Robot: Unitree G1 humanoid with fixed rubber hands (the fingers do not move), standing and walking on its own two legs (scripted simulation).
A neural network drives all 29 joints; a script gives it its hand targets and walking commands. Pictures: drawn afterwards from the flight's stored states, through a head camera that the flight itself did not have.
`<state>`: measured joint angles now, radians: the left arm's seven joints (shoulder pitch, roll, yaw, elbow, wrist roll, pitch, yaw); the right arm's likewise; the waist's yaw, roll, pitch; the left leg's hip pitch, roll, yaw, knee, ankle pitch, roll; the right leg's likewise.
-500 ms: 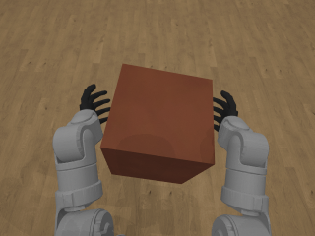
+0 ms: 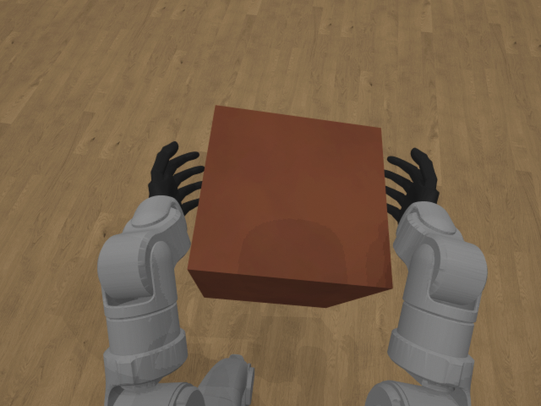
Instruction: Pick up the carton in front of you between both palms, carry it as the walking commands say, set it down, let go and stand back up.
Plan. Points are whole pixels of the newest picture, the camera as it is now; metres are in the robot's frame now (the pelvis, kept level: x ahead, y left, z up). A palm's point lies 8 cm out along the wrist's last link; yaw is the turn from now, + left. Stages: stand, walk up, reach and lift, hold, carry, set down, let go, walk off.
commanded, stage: carry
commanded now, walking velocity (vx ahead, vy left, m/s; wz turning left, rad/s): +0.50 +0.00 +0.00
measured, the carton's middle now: (280, 224) +0.37 +0.04 +0.05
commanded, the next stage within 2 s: none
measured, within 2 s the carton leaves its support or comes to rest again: neither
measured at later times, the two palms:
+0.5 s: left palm (235, 8) +0.70 +0.17 +0.19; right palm (420, 23) +0.69 -0.14 +0.19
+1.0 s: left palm out of the picture +0.99 +0.18 +0.24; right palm out of the picture +0.97 -0.13 +0.23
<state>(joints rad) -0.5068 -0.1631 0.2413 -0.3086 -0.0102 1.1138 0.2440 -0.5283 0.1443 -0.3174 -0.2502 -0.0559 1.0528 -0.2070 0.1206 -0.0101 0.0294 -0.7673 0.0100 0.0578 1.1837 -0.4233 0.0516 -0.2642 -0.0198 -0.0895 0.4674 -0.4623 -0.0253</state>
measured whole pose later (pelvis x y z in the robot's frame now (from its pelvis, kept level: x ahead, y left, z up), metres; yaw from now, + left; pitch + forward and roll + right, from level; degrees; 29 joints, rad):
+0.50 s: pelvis +0.34 +0.02 +0.04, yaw +0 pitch +5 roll -1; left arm -0.59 -0.13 0.34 -0.17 0.07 1.12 0.22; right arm -0.63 0.12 -0.29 -0.10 -0.01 1.13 -0.22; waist -0.07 0.00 -0.05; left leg -0.10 -0.02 0.10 0.39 -0.51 0.05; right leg -0.77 -0.04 -0.12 0.85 -0.30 -0.06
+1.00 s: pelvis +0.62 +0.04 +0.08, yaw -2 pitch +4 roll +1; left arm -0.63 -0.11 0.30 -0.17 0.06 1.13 0.22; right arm -0.62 0.11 -0.30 -0.09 -0.04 1.12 -0.21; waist -0.04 -0.04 -0.02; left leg -0.57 -0.01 0.11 0.69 -0.32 0.06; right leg -0.31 -0.03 -0.03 0.77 -0.57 0.00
